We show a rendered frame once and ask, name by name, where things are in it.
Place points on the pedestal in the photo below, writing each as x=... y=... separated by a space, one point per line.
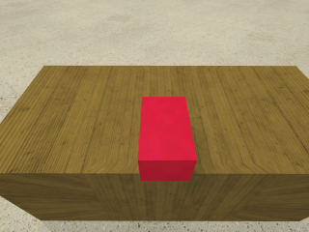
x=69 y=146

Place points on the carton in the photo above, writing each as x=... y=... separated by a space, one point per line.
x=166 y=151

